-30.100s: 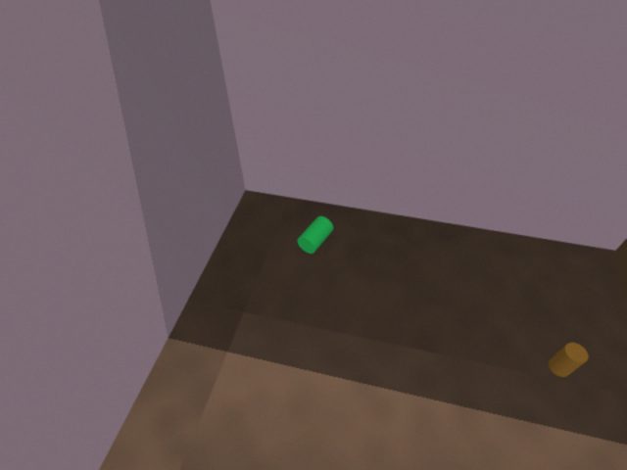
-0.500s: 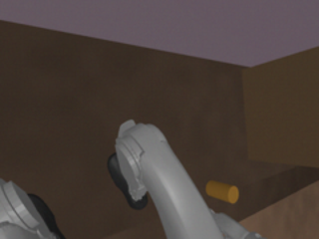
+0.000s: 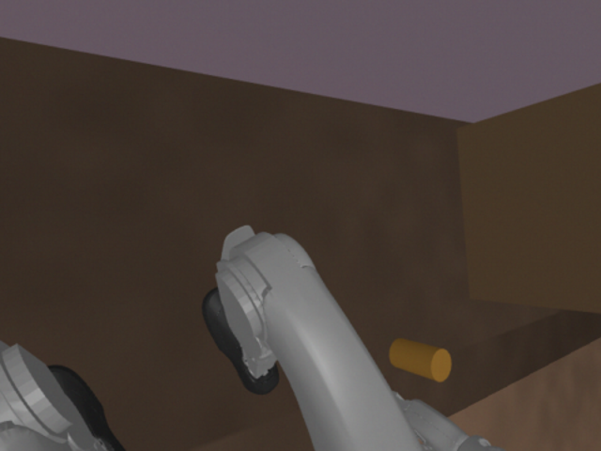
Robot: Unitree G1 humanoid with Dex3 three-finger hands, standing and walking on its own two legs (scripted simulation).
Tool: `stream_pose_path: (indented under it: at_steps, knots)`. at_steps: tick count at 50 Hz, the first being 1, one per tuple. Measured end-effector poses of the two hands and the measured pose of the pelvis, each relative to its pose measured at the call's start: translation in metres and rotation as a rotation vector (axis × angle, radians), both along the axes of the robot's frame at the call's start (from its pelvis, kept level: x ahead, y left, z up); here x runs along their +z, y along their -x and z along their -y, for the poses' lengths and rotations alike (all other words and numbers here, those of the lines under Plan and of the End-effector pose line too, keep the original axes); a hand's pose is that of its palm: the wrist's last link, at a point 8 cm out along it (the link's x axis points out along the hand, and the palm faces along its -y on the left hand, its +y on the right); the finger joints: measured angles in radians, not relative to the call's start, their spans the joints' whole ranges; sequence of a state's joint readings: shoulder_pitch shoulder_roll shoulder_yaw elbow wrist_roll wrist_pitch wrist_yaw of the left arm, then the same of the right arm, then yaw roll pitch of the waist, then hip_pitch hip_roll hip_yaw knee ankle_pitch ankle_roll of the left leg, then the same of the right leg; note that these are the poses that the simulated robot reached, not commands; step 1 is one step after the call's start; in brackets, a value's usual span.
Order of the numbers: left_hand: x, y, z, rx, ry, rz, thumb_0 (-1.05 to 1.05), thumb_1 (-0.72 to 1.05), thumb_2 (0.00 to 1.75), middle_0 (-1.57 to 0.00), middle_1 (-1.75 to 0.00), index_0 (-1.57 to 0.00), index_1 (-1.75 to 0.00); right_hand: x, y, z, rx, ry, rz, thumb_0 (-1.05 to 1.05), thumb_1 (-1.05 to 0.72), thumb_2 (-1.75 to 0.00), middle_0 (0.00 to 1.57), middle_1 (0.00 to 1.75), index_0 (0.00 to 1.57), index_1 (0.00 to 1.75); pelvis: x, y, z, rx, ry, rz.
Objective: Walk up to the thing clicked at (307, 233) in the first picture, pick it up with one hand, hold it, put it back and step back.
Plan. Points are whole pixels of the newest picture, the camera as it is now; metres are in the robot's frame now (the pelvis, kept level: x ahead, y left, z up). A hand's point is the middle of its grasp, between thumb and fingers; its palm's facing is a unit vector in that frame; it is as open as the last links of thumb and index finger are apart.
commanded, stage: close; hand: left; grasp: from above
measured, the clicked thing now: out of the picture +0.45 +0.38 -0.29
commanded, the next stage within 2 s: settle in 0.34 s
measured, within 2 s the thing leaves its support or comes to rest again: leaves its support in 0.78 s
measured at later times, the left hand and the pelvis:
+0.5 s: hand out of the picture +0.43 +0.38 -0.26, palm faces -0.18 -0.41 -0.89, open 10.9 cm; pelvis +0.00 +0.00 +0.00, yaw +0 degrees
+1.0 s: hand out of the picture +0.45 +0.40 -0.20, palm faces -0.15 -0.38 -0.91, open 10.7 cm; pelvis +0.01 +0.00 +0.00, yaw +2 degrees
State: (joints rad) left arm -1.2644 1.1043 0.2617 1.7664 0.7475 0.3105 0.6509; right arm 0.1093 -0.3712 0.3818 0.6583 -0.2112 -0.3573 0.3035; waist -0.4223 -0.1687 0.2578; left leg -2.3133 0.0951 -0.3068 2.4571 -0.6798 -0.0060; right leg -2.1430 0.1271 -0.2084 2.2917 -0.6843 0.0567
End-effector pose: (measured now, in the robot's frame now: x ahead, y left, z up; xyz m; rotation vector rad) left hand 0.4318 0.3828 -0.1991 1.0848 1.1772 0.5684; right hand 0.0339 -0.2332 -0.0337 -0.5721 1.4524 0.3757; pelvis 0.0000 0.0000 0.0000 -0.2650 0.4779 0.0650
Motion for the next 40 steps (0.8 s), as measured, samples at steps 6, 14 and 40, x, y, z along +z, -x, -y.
stream_pose_path:
  at_steps: [6,14,40]
  knots:
    - [0.0002,-0.0003,-0.0008,-0.005,0.003,-0.003,0.0,-0.05,0.43,-0.59,-0.44,-0.65,-0.46,0.0013,-0.0004,0.0006,-0.001,0.004,-0.004,0.0,-0.92,-0.9,0.2,0.3,0.2,0.3,0.0003,-0.0011,0.0002,0.001,-0.001,-0.003]
    - [0.0005,-0.0008,-0.002,-0.013,0.003,-0.005,0.0,-0.05,0.41,-0.61,-0.41,-0.67,-0.44,0.0016,-0.0011,0.0001,-0.001,0.005,0.001,0.0,-0.92,-0.9,0.2,0.3,0.2,0.3,0.0006,-0.0008,-0.0001,0.002,-0.001,-0.003]
    - [0.0084,-0.0023,-0.0076,-0.031,0.023,0.023,0.01,-0.05,0.33,-0.67,-0.37,-0.73,-0.39,-0.0048,-0.0022,0.0032,-0.042,0.003,0.001,0.0,-0.93,-0.9,0.2,0.3,0.2,0.3,-0.0001,-0.0031,0.0034,0.005,-0.02,-0.024]
